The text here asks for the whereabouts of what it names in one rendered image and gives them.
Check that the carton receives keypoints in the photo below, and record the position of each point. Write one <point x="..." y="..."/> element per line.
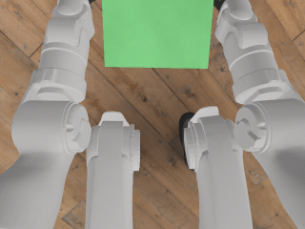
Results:
<point x="166" y="34"/>

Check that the right robot forearm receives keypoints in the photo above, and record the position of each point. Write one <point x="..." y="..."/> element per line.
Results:
<point x="250" y="56"/>

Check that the left robot upper arm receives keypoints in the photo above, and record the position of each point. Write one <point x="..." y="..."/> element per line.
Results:
<point x="47" y="135"/>

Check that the right robot upper arm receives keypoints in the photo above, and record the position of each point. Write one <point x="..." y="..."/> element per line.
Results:
<point x="274" y="132"/>

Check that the left robot forearm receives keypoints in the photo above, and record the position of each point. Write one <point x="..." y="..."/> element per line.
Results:
<point x="64" y="56"/>

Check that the robot right thigh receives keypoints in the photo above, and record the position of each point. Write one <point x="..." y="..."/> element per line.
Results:
<point x="221" y="181"/>

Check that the left robot shin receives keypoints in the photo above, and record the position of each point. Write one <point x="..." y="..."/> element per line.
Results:
<point x="92" y="149"/>

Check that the robot right hand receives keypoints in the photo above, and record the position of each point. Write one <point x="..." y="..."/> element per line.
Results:
<point x="218" y="4"/>

